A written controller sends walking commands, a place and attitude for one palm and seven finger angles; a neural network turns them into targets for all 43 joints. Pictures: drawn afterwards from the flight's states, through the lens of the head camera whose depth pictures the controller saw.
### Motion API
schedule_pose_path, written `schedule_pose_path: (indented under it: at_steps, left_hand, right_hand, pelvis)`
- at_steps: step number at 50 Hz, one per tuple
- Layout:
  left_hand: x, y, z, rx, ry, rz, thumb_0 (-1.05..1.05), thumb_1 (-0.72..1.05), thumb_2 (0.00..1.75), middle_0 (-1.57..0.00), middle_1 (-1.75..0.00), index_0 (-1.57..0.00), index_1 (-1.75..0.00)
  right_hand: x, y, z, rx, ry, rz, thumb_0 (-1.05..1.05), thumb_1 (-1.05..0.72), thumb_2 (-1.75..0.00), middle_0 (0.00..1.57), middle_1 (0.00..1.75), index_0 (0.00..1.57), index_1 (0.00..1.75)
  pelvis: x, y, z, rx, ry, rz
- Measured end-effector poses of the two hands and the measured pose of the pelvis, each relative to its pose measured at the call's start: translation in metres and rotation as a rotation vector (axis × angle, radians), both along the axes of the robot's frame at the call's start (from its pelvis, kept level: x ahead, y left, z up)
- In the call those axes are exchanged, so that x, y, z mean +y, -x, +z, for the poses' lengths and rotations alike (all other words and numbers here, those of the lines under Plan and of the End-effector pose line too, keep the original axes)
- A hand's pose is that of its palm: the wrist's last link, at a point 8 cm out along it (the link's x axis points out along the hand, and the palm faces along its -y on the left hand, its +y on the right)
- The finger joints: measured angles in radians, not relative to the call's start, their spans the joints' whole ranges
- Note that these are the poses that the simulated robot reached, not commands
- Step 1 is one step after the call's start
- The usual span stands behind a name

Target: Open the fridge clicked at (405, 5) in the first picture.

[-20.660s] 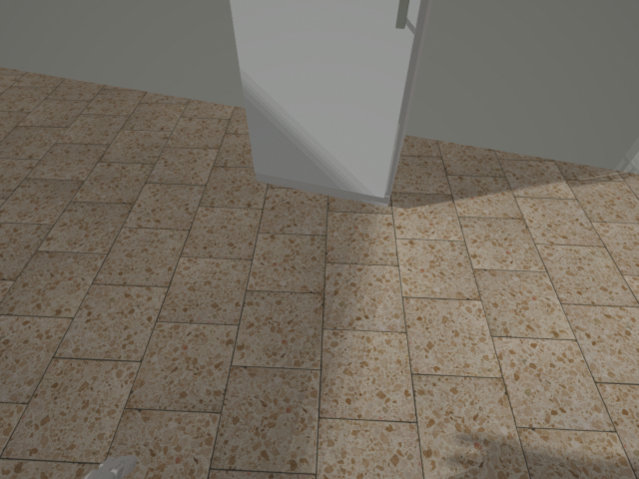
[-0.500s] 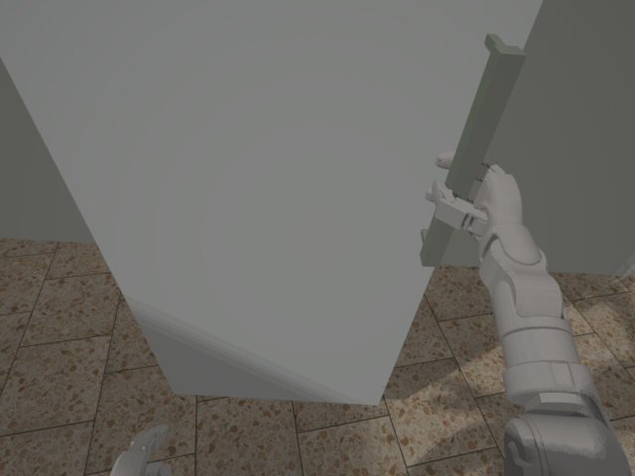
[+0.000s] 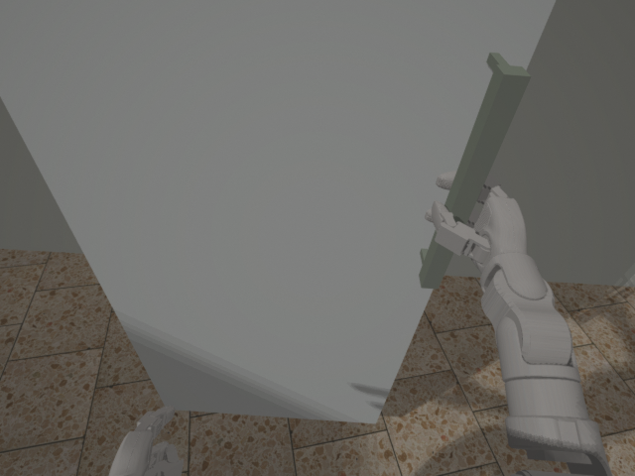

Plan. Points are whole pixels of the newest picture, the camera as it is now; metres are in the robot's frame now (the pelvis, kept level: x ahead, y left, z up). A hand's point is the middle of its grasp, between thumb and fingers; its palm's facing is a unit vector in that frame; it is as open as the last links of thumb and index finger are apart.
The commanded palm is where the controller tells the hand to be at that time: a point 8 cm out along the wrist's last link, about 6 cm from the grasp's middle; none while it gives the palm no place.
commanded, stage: pull the door a little, standing still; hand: right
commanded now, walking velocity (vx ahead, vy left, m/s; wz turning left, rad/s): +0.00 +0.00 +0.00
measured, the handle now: (456, 189) +0.43 -0.14 +0.19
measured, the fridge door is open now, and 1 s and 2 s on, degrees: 1 30 59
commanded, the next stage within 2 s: walk backward, drawing the door open in 0.24 s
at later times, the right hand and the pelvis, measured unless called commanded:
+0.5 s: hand (445, 315) +0.25 -0.10 +0.17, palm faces -0.04 +0.99 -0.12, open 6.8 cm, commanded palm +0.22 -0.15 +0.17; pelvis -0.01 +0.00 +0.00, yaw -1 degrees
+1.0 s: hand out of the picture +0.10 -0.02 +0.17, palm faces +0.04 +0.99 -0.15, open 7.1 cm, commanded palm +0.07 -0.07 +0.17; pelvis -0.11 +0.08 -0.01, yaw -14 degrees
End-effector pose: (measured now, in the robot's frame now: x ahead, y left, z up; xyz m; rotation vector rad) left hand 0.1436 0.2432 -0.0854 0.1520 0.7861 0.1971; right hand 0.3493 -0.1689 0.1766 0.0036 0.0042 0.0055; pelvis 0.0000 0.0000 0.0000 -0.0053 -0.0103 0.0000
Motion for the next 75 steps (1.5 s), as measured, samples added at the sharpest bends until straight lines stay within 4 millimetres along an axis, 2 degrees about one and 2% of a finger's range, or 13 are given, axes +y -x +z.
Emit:
schedule_pose_path:
  at_steps: [6, 10, 18, 22, 29, 37, 41, 45, 53, 57, 63, 69, 75]
  left_hand:
    - [-0.005, -0.021, 0.005, -0.032, 0.010, -0.028, 0.01, 0.90, 0.90, -0.20, -0.30, -0.20, -0.30]
    - [-0.009, -0.030, 0.009, -0.060, 0.026, -0.039, 0.01, 0.90, 0.90, -0.20, -0.30, -0.20, -0.30]
    - [-0.017, -0.046, 0.017, -0.108, 0.052, -0.083, 0.01, 0.90, 0.90, -0.20, -0.30, -0.20, -0.30]
    - [-0.022, -0.051, 0.022, -0.115, 0.031, -0.117, 0.01, 0.90, 0.90, -0.20, -0.30, -0.20, -0.30]
    - [-0.030, -0.034, 0.019, -0.080, 0.028, -0.128, 0.01, 0.90, 0.90, -0.20, -0.30, -0.20, -0.30]
    - [-0.036, 0.017, 0.001, -0.049, 0.078, -0.144, 0.01, 0.90, 0.90, -0.20, -0.30, -0.20, -0.30]
    - [-0.027, 0.043, -0.016, -0.017, 0.102, -0.177, 0.01, 0.90, 0.90, -0.20, -0.30, -0.20, -0.30]
    - [-0.009, 0.062, -0.029, 0.025, 0.112, -0.201, 0.01, 0.90, 0.90, -0.20, -0.30, -0.21, -0.30]
    - [0.029, 0.078, -0.021, 0.025, 0.025, -0.311, 0.01, 0.90, 0.90, -0.20, -0.30, -0.20, -0.30]
    - [0.041, 0.074, -0.021, -0.053, 0.005, -0.371, 0.01, 0.90, 0.90, -0.20, -0.30, -0.20, -0.30]
    - [0.059, 0.067, -0.015, 0.006, 0.024, -0.545, 0.01, 0.90, 0.90, -0.20, -0.30, -0.20, -0.30]
    - [0.086, 0.034, -0.023, -0.039, 0.077, -0.652, 0.01, 0.90, 0.90, -0.20, -0.30, -0.21, -0.30]
    - [0.118, 0.014, -0.014, -0.067, 0.015, -0.684, 0.01, 0.90, 0.90, -0.20, -0.30, -0.20, -0.30]
  right_hand:
    - [0.000, 0.004, 0.000, 0.002, 0.002, -0.004, 0.00, -0.69, -0.76, 0.34, 1.39, 0.35, 1.39]
    - [0.001, 0.016, -0.001, -0.012, 0.007, 0.004, -0.01, -0.69, -0.74, 0.34, 1.38, 0.33, 1.38]
    - [0.008, 0.072, -0.003, -0.053, 0.014, 0.042, -0.01, -0.67, -0.72, 0.35, 1.37, 0.30, 1.35]
    - [0.013, 0.102, -0.004, -0.128, 0.100, 0.038, -0.04, -0.62, -0.72, 0.38, 1.37, 0.29, 1.35]
    - [0.025, 0.144, -0.007, -0.218, 0.122, 0.074, -0.06, -0.59, -0.72, 0.43, 1.39, 0.27, 1.33]
    - [0.044, 0.187, -0.008, -0.259, 0.130, 0.092, -0.06, -0.58, -0.71, 0.45, 1.40, 0.25, 1.33]
    - [0.057, 0.212, -0.008, -0.269, 0.149, 0.048, -0.07, -0.58, -0.71, 0.45, 1.40, 0.24, 1.33]
    - [0.073, 0.238, -0.008, -0.268, 0.156, -0.002, -0.07, -0.58, -0.72, 0.45, 1.40, 0.24, 1.34]
    - [0.105, 0.286, -0.009, -0.288, 0.156, -0.031, -0.06, -0.57, -0.72, 0.45, 1.40, 0.23, 1.33]
    - [0.119, 0.303, -0.013, -0.342, 0.168, -0.045, -0.07, -0.58, -0.71, 0.46, 1.40, 0.20, 1.29]
    - [0.140, 0.326, -0.012, -0.310, 0.186, -0.154, -0.08, -0.57, -0.73, 0.48, 1.40, 0.20, 1.30]
    - [0.168, 0.348, -0.015, -0.347, 0.218, -0.364, -0.08, -0.55, -0.78, 0.46, 1.40, 0.22, 1.32]
    - [0.196, 0.372, -0.012, -0.306, 0.227, -0.466, -0.06, -0.55, -0.79, 0.46, 1.40, 0.23, 1.34]
  pelvis:
    - [0.001, -0.004, 0.000, 0.004, 0.003, -0.003]
    - [0.002, -0.008, 0.000, 0.005, 0.005, 0.000]
    - [0.004, -0.010, -0.001, -0.004, 0.008, -0.001]
    - [0.004, -0.001, -0.002, 0.004, -0.003, -0.007]
    - [0.000, 0.022, -0.005, 0.016, -0.013, -0.016]
    - [0.010, 0.058, -0.009, 0.012, 0.025, -0.034]
    - [0.029, 0.080, -0.012, 0.010, 0.028, -0.086]
    - [0.051, 0.099, -0.014, 0.000, 0.018, -0.144]
    - [0.090, 0.124, -0.010, 0.009, 0.040, -0.290]
    - [0.110, 0.142, -0.024, 0.020, 0.000, -0.339]
    - [0.166, 0.155, -0.010, -0.006, -0.045, -0.459]
    - [0.239, 0.155, -0.023, -0.012, -0.050, -0.529]
    - [0.287, 0.160, -0.019, -0.012, -0.008, -0.654]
